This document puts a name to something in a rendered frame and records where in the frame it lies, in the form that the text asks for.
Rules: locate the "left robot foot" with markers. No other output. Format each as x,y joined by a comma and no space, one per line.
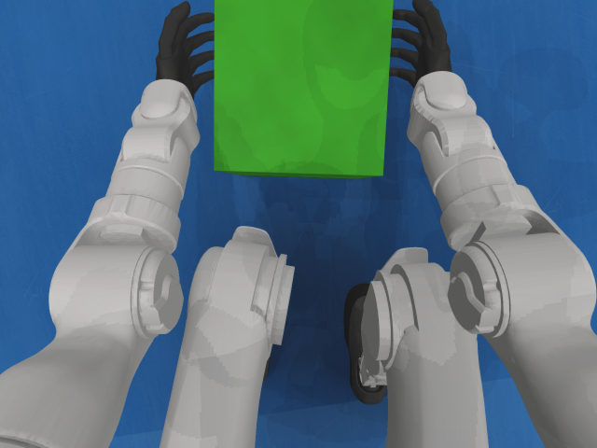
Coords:
267,369

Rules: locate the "right robot forearm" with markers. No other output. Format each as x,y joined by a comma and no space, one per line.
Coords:
477,194

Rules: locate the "robot foot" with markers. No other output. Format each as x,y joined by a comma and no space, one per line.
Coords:
267,369
353,312

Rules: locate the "left robot upper arm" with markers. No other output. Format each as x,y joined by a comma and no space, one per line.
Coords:
108,303

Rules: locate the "carton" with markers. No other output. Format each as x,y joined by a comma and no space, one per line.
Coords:
301,87

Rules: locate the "right robot hand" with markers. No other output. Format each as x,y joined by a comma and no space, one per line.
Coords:
433,51

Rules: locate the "right robot upper arm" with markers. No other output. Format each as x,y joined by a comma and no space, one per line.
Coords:
532,297

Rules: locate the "left robot hand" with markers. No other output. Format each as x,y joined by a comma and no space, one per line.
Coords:
173,61

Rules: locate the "left robot forearm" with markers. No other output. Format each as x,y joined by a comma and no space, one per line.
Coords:
148,182

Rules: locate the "right robot foot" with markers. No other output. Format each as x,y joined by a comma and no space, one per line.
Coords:
353,312

